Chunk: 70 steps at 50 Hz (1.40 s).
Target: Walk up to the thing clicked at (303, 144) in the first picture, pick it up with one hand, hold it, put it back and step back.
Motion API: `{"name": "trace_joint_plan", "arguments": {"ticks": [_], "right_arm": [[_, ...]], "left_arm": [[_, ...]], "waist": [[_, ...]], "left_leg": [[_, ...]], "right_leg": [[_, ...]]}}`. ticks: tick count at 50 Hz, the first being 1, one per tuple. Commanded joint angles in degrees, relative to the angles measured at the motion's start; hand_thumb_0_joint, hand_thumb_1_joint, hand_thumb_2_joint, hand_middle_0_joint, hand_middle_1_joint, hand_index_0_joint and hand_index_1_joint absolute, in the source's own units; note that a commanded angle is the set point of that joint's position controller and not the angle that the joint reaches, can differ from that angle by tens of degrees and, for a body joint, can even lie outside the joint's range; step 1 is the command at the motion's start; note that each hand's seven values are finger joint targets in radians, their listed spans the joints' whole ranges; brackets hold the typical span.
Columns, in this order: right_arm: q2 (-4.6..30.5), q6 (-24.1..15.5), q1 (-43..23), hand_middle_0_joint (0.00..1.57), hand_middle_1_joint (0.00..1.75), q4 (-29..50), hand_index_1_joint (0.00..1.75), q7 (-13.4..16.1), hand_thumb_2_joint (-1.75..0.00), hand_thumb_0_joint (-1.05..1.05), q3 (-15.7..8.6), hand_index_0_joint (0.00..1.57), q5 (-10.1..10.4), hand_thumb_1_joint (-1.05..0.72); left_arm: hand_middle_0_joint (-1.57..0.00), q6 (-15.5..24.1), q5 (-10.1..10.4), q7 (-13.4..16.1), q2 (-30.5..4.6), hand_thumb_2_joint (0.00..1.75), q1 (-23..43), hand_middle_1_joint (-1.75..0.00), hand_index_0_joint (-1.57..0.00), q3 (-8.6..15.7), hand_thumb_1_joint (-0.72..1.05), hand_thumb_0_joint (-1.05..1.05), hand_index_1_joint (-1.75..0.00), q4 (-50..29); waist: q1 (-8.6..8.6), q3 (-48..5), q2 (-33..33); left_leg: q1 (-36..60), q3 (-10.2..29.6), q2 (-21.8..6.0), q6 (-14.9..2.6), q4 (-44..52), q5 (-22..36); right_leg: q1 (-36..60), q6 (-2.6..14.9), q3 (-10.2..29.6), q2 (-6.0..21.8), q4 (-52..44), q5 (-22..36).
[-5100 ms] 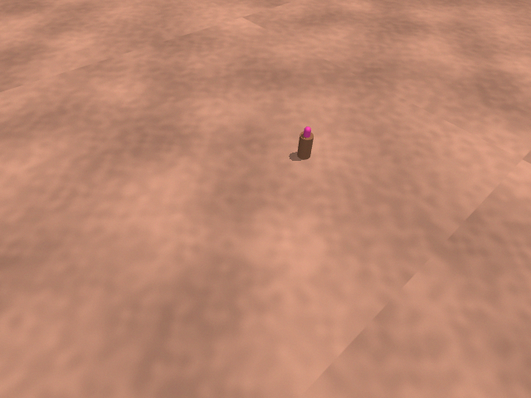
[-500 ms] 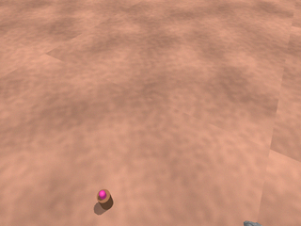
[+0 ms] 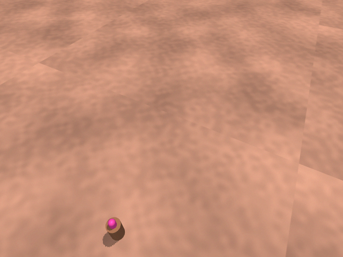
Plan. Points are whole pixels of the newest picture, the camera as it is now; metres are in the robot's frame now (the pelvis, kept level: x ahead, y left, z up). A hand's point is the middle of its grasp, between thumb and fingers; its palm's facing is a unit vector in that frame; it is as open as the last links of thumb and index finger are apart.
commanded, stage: walk up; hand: left
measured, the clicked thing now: (114, 227) +0.38 +0.28 -0.68
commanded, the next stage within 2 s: stand in 0.32 s
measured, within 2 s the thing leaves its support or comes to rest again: neither
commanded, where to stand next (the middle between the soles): +0.04 +0.00 m, yaw +1 degrees
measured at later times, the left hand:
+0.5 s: hand out of the picture +0.09 +0.25 -0.15, palm faces +0.00 -0.94 -0.34, open 7.4 cm
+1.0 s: hand out of the picture +0.07 +0.25 -0.16, palm faces +0.01 -0.94 -0.34, open 7.4 cm
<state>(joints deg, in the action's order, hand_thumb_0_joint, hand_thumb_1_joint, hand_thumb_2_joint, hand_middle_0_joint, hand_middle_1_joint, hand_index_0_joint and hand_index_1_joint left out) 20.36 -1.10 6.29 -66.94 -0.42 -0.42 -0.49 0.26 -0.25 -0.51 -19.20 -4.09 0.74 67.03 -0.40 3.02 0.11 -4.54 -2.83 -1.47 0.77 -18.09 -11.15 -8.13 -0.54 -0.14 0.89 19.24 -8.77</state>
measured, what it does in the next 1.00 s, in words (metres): stands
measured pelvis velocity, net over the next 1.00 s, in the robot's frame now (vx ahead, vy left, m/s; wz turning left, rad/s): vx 0.00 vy -0.01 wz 0.02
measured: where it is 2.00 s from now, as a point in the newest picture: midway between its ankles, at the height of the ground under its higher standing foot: outside the picture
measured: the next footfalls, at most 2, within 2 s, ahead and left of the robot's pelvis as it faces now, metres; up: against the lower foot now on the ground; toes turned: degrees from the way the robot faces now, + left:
none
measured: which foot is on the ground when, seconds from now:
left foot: down 0.00-1.00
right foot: down 0.00-1.00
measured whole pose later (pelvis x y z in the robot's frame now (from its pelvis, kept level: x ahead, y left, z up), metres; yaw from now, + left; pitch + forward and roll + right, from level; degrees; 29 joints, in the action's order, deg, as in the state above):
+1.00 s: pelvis +0.00 -0.01 +0.00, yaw +1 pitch -2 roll +0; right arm 20.1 -0.6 6.1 -65.6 -0.7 0.0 -0.6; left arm 0.5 -0.1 -0.2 -19.8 -6.0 0.1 66.1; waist 0.0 2.5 0.3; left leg -4.3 -1.8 -1.7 1.3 -17.0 -10.5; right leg -7.4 -0.1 -1.2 0.7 18.0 -8.5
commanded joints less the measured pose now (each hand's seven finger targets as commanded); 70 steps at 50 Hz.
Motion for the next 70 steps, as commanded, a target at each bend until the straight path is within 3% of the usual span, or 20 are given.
{"name": "trace_joint_plan", "arguments": {"ticks": [1, 15, 16, 19, 28, 43, 53, 61, 70], "right_arm": [[12.14, -1.26, -3.40, 0.20, 0.30, 3.68, 0.30, 0.89, -0.90, 0.00, -2.07, 0.20, -0.03, -0.90], [12.23, -1.16, -2.31, 0.20, 0.30, 3.65, 0.30, 0.94, -0.90, 0.00, -2.26, 0.20, -0.11, -0.90], [11.92, -1.03, -3.77, 0.20, 0.30, 4.46, 0.30, 1.01, -0.90, 0.00, -1.95, 0.20, -0.15, -0.90], [11.85, -0.93, -3.32, 0.20, 0.30, 4.30, 0.30, 1.00, -0.90, 0.00, -1.90, 0.20, 0.01, -0.90], [11.88, -0.61, -3.69, 0.20, 0.30, 4.38, 0.30, 0.72, -0.90, 0.00, -1.76, 0.20, 0.02, -0.90], [11.64, -0.52, -3.13, 0.20, 0.30, 4.67, 0.30, 0.56, -0.90, 0.00, -1.74, 0.20, -0.09, -0.90], [11.58, -0.43, -1.98, 0.20, 0.30, 4.56, 0.30, 0.58, -0.90, 0.00, -1.54, 0.20, -0.15, -0.90], [11.94, -0.73, -2.27, 0.20, 0.30, 4.72, 0.30, 0.80, -0.90, 0.00, -1.59, 0.20, -0.08, -0.90], [11.99, -0.53, -2.42, 0.20, 0.30, 4.88, 0.30, 0.78, -0.90, 0.00, -1.48, 0.20, -0.03, -0.90]], "left_arm": [[-0.20, 1.32, -0.21, 0.59, -12.25, 0.90, 2.64, -0.30, -0.20, 1.85, 0.90, 0.00, -0.30, -3.75], [-0.20, 1.25, -0.31, 0.66, -12.19, 0.90, 2.99, -0.30, -0.20, 1.98, 0.90, 0.00, -0.30, -4.16], [-0.20, 1.39, 0.14, 0.85, -13.11, 0.90, 2.64, -0.30, -0.20, 1.84, 0.90, 0.00, -0.30, -4.52], [-0.20, 1.46, 0.10, 0.97, -12.80, 0.90, 2.12, -0.30, -0.20, 1.74, 0.90, 0.00, -0.30, -4.30], [-0.20, 1.57, -0.04, 0.96, -13.06, 0.90, 1.72, -0.30, -0.20, 1.40, 0.90, 0.00, -0.30, -4.48], [-0.20, 1.75, -0.12, 1.07, -13.63, 0.90, 1.44, -0.30, -0.20, 1.31, 0.90, 0.00, -0.30, -4.73], [-0.20, 1.54, -0.16, 0.95, -13.64, 0.90, 0.83, -0.30, -0.20, 1.48, 0.90, 0.00, -0.30, -4.61], [-0.20, 1.67, -0.05, 0.95, -13.32, 0.90, 0.22, -0.30, -0.20, 1.38, 0.90, 0.00, -0.30, -4.64], [-0.20, 1.66, -0.13, 1.06, -13.11, 0.90, 0.07, -0.30, -0.20, 1.17, 0.90, 0.00, -0.30, -4.53]], "waist": [[0.44, -4.46, -0.12], [0.00, -4.76, -0.26], [0.33, -4.05, 0.12], [0.15, -5.56, 0.12], [0.18, -4.72, -0.19], [-0.02, -5.34, -0.78], [0.16, -2.95, -0.59], [0.45, -5.34, 0.00], [0.40, -4.90, 0.16]], "left_leg": [[-1.54, 5.29, -5.93, -2.13, 3.39, 3.94], [-1.24, 5.12, -6.03, -2.11, 3.60, 4.50], [-0.83, 5.82, -6.84, -1.28, 3.72, 9.63], [0.70, 5.60, -7.08, -1.12, 3.37, 11.86], [0.34, 5.68, -6.86, -1.27, 3.90, 6.37], [-0.05, 5.93, -6.89, -1.50, 3.50, 6.63], [-2.45, 6.06, -6.26, -1.53, 4.01, 1.83], [-0.01, 6.17, -6.96, -1.53, 3.25, 9.58], [0.02, 6.12, -6.91, -1.39, 3.42, 8.48]], "right_leg": [[1.57, 1.36, 5.13, 5.76, -2.76, 5.32], [2.03, 1.50, 5.45, 5.79, -2.35, 6.62], [1.53, 1.62, 5.37, 6.49, -2.40, 9.52], [2.50, 1.57, 4.71, 6.64, -2.06, 11.12], [1.50, 1.40, 4.97, 6.78, -4.31, 5.90], [2.06, 1.65, 4.88, 7.11, -4.10, 7.25], [0.69, 1.42, 5.07, 6.66, -5.01, 0.09], [2.82, 1.81, 4.63, 7.13, -3.05, 9.77], [2.73, 1.57, 4.38, 7.09, -3.67, 8.95]]}}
